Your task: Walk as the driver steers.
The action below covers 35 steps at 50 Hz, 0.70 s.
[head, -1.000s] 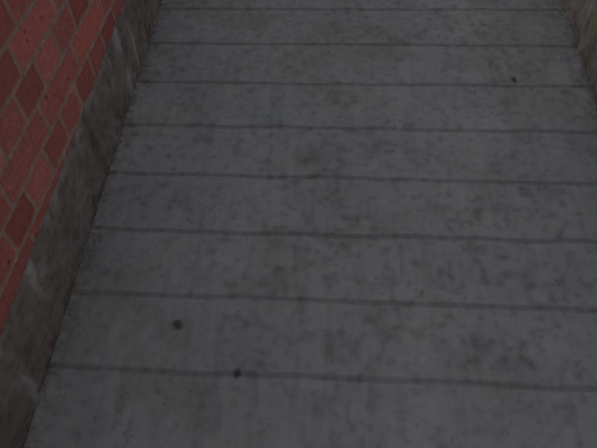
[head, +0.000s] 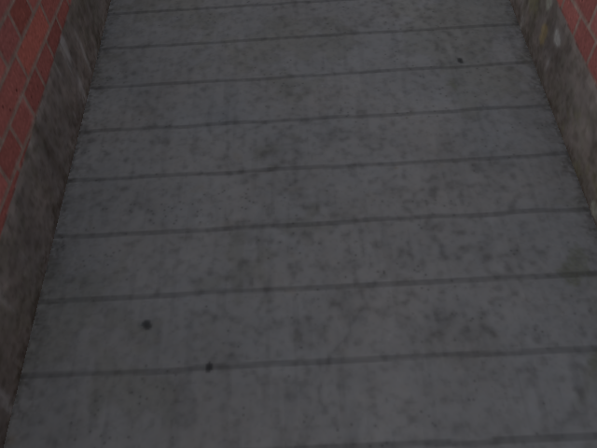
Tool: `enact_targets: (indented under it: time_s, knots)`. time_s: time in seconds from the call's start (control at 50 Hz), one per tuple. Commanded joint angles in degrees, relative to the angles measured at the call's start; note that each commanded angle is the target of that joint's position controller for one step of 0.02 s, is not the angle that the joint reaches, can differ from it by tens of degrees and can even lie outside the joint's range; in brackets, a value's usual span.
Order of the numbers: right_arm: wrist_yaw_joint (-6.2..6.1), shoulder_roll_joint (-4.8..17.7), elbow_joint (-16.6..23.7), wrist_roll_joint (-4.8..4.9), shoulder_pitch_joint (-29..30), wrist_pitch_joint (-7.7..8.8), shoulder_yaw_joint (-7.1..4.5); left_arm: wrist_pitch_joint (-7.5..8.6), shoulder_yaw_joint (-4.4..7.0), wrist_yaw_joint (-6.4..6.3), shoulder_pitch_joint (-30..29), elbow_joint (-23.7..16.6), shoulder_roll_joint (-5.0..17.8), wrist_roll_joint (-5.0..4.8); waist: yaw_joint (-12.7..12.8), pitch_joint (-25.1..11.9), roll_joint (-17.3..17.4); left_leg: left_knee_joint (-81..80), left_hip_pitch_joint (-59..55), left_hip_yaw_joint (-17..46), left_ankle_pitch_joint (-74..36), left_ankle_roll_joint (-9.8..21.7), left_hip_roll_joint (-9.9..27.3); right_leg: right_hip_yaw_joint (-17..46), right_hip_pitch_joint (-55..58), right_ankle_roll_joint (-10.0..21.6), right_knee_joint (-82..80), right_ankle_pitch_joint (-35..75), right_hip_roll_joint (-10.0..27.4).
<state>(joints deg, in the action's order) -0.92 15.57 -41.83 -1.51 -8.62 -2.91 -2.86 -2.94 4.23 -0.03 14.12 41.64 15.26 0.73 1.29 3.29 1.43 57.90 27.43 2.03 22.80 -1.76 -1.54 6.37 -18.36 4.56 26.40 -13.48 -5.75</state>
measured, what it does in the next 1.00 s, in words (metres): walks ahead: left foot, then right foot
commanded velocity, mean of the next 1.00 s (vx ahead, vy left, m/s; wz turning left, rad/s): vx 0.33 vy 0.00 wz -0.16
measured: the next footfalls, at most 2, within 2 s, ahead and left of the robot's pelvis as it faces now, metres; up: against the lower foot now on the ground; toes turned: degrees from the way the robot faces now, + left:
left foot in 0.22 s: +0.06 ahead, +0.12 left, +0.00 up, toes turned -13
right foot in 0.66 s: +0.18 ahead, -0.17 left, +0.01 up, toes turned -17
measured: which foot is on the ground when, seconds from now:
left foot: up 0.00-0.20, down 0.22-0.66, up 0.68-1.00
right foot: down 0.00-0.20, up 0.22-0.64, down 0.66-1.00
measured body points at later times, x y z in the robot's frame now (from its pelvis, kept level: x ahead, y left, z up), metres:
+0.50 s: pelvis +0.05 +0.01 +0.01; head +0.07 +0.03 +0.46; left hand +0.27 +0.23 -0.11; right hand +0.02 -0.27 -0.10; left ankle +0.02 +0.12 -0.74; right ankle +0.05 -0.14 -0.65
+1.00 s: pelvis +0.27 -0.09 +0.01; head +0.30 -0.10 +0.46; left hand +0.28 +0.17 -0.12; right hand +0.42 -0.35 -0.10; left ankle +0.42 +0.02 -0.64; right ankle +0.14 -0.16 -0.73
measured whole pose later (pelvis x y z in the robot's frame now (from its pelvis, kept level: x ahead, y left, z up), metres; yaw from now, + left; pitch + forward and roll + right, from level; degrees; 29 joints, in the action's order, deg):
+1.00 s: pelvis +0.27 -0.09 +0.01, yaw -7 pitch +2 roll -1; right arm 4.0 14.8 -40.4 -2.6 -7.2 -0.2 -3.2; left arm 4.8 2.2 0.0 25.7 50.2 12.7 1.9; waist 2.4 0.8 2.5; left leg 62.5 47.2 -1.4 10.1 2.8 2.7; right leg -10.2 3.1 -0.7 10.8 -20.8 -0.4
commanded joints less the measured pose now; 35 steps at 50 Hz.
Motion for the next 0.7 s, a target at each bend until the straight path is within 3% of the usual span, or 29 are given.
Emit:
enact_targets:
  time_s: [0.02, 0.1, 0.12, 0.16, 0.18, 0.2, 0.22, 0.24, 0.26, 0.28, 0.3, 0.34, 0.38, 0.42, 0.44, 0.48, 0.5, 0.54, 0.58, 0.6, 0.62, 0.64, 0.66, 0.68, 0.7]
  knots:
    - [-0.24, 3.26, 4.3, 0.2, 1.07, 0.53, -0.41, 0.27, 2.59, -0.28, 2.04, -3.32, 8.75, 0.25, 1.18, -5.87, -7.91, -4.76, 4.35, 0.64, 0.17, -0.76, -0.03, 17.9, 9.67, 7.99, -9.13, -0.8, 13.15]
    - [-0.83, 3.78, 4.98, 0.55, 0.84, 1.13, -0.27, -0.14, 3.11, 0.03, 0.76, -4.11, 9.52, 0.8, 1.49, -6.03, -9.27, -12.29, -0.68, 0.74, 1.76, 0.18, -1.36, 21.1, 6.94, 7.7, -8.28, -2.08, 12.64]
    - [-0.77, 4.03, 4.95, 0.53, -0.31, 1.38, -0.25, -0.24, 3.31, 0.25, 0.68, -4.2, 9.77, 0.83, 1.14, -7.5, -9.2, -14.44, -3.71, 0.31, 2.98, 0.65, -2.05, 21.91, 5.69, 7.52, -8.75, -7.98, 11.92]
    - [-0.72, 4.22, 4.64, 0.63, -4.25, 1.87, -0.28, -0.58, 3.68, 0.43, -1.66, -4.56, 10.2, 0.79, -1.66, -7.21, -10.29, -21.99, -13.46, -0.99, 4.7, 2.33, -3.99, 23.62, -1.9, 6.06, -10.42, -21.58, 10.11]
    - [-0.9, 3.78, 3.7, 0.68, -8.0, 2.19, -0.48, -0.69, 3.79, 0.24, -4.44, -5.06, 10.19, 0.56, -5.2, -5.54, -9.64, -28.7, -21.76, -1.47, 1.5, 3.55, -4.45, 22.89, -8.91, 3.81, -10.14, -25.34, 7.68]
    - [-1.58, 5.31, 2.34, 0.5, -12.84, 2.67, -0.96, -0.42, 3.48, -0.01, -7.16, -6.07, 8.71, 0.26, -8.37, -3.85, -6.61, -37.53, -30.13, 0.81, 1.47, 4.99, -1.76, 18.84, -17.06, -0.27, -6.47, -27.66, 3.65]
    - [-2.36, 10.85, 1.97, 0.14, -14.82, 3.28, -2.1, 0.02, 2.6, -0.18, -4.86, -6.28, 4.19, 0.05, -7.51, -4.82, 7.74, -44.78, -34.27, 15.74, 15.85, 6.45, 12.76, 8.21, -23.6, -3.02, 12.98, -26.67, -1.94]
    - [-2.24, 15.7, 4.67, -0.97, -9.38, 3.19, -2.88, 1.02, 2.2, -0.34, -3.39, -7.14, 3.36, 0.74, -4.79, -4.05, 11.07, -51.41, -29.57, 34.28, 27.88, 10.69, 25.27, 0.77, -30.37, -4.05, 25.91, -20.03, -5.99]
    - [-1.95, 14.43, 4.47, -1.74, -6.45, 3.04, -3.17, 1.65, 2.8, -0.03, -7.43, -8.27, 7.32, 1.68, -3.37, 0.11, 8.23, -52.97, -21.52, 37.42, 32.34, 14.41, 25.95, 1.48, -31.52, -4.15, 31.78, -13.57, 0.51]
    - [-1.59, 9.96, 4.7, -1.48, -3.36, 3.59, -1.98, 1.93, 3.38, 0.9, -6.98, -6.98, 9.02, 1.86, -1.36, 1.64, 4.52, -51.78, -18.5, 30.08, 26.3, 13.25, 21.06, 1.73, -28.93, -4.13, 36.49, -8.37, 1.3]
    - [-1.11, 8.04, 5.03, -1.15, -1.49, 4.1, -1.46, 1.85, 3.46, 1.94, -3.3, -5.08, 8.8, 1.87, 0.48, -0.13, 4.09, -50.85, -18.17, 22.14, 19.07, 11.3, 16.79, 0.04, -26.06, -4.69, 40.44, -5.21, 1.25]
    - [-0.54, 7.21, 4.97, -0.99, -2.83, 4.6, -1.27, 1.15, 2.94, 3.96, -0.55, -3.98, 6.9, 1.7, 0.15, -2.18, 5.65, -50.22, -18.52, 12.73, 12.18, 10.04, 12.9, -2.5, -24.62, -5.08, 47.83, -2.66, 2.01]
    - [0.37, 6.97, 3.59, -1.05, -7.36, 5.25, -1.49, 1.1, 2.08, 4.78, -3.42, -5.25, 5.18, 1.3, -1.81, -0.82, 4.97, -50.12, -20.11, 10.93, 11.1, 10.96, 12.86, -1.9, -27.23, -5.24, 47.96, -0.82, 2.29]
    - [0.45, 6.43, 2.24, -0.98, -11.62, 5.97, -1.49, 1.14, 1.32, 4.44, -5.5, -5.47, 3.69, 1.58, -3.37, 0.84, 4.82, -50.38, -24.48, 10.91, 8.93, 11.95, 13.79, -0.2, -30.44, -5.68, 43.74, -1.0, 2.1]
    - [0.33, 6.72, 2.11, -1.3, -12.54, 6.48, -1.56, 1.35, 1.35, 4.27, -7.16, -5.7, 4.62, 1.7, -4.38, 1.46, 4.46, -50.7, -26.28, 10.77, 7.4, 12.62, 14.41, 0.27, -31.07, -6.0, 39.94, -0.28, 2.2]
    - [0.14, 7.47, 1.27, -0.85, -13.81, 7.04, -1.96, 1.59, 1.15, 4.21, -10.07, -5.82, 5.17, 1.84, -5.53, 1.57, 5.71, -51.12, -28.94, 9.04, 4.04, 12.82, 15.07, -0.89, -30.41, -6.76, 32.56, -0.07, 2.93]
    - [0.0, 8.36, 0.75, -0.65, -14.24, 7.13, -2.23, 1.75, 1.19, 3.89, -11.01, -5.98, 5.48, 1.84, -5.46, 1.84, 6.0, -50.96, -28.67, 7.99, 3.79, 12.37, 15.35, -2.47, -28.51, -6.89, 28.29, 0.14, 3.66]
    - [0.03, 8.52, -0.28, -0.26, -14.54, 7.64, -2.11, 1.65, 0.04, 3.75, -13.78, -6.84, 3.76, 1.29, -5.83, 2.67, 7.7, -51.17, -25.13, 5.14, 2.5, 12.3, 14.73, -7.29, -21.31, -7.11, 19.16, -1.74, 5.38]
    - [0.74, 8.53, -2.84, 0.35, -17.83, 7.63, -2.08, 2.05, -0.74, 3.84, -16.5, -7.96, 2.7, 1.24, -6.99, 3.93, 7.97, -49.92, -20.57, 4.21, -2.41, 12.22, 14.02, -11.39, -11.99, -5.43, 11.05, -4.85, 5.38]
    - [1.03, 9.57, -3.81, 0.28, -18.35, 7.54, -2.3, 2.43, -0.78, 3.6, -14.99, -8.08, 2.42, 1.27, -5.82, 3.84, 8.62, -48.2, -19.34, 5.23, -9.2, 13.03, 14.93, -13.0, -7.62, -3.94, 8.26, -7.39, 4.16]
    - [1.17, 10.6, -3.97, 0.6, -16.67, 7.28, -2.64, 3.1, -0.62, 3.01, -10.54, -7.18, 2.95, 1.43, -3.03, 2.79, 7.96, -43.96, -17.98, 5.16, -18.58, 12.66, 14.91, -13.94, -1.64, -2.58, 4.39, -6.24, 2.83]
    - [1.52, 9.91, -3.82, 1.02, -14.84, 7.48, -2.55, 4.09, 0.08, 1.98, -1.47, -3.98, 4.19, 1.76, 1.32, -2.17, 4.6, -34.14, -14.35, 1.67, -33.01, 11.34, 11.89, -13.63, 11.02, -1.58, 1.55, -0.82, 1.34]
    - [1.71, 7.64, -2.44, 1.55, -12.15, 7.8, -1.73, 5.09, 1.28, 0.77, 10.86, -1.29, 7.63, 2.99, 7.8, -11.05, -0.82, -18.2, -4.62, -2.16, -30.0, 8.95, 7.79, -4.0, 28.85, 0.22, -0.35, -4.94, 9.28]
    - [2.18, -0.46, 1.89, 1.79, -12.65, 7.76, 0.24, 5.75, 2.93, -0.01, 18.37, -1.21, 16.71, 4.02, 8.34, -19.65, -18.09, 1.96, 13.57, -4.68, 5.81, 6.04, -0.86, 24.09, 43.65, 5.34, -7.26, -16.44, 29.96]
    - [1.69, 3.73, -0.1, 0.27, -11.01, 7.28, -0.91, 5.85, 2.61, -0.52, 18.98, -0.67, 15.42, 3.06, 9.19, -17.41, -9.66, 9.06, 14.44, 6.27, 9.79, 7.06, -1.54, 31.74, 35.1, 6.5, -10.94, -14.47, 30.94]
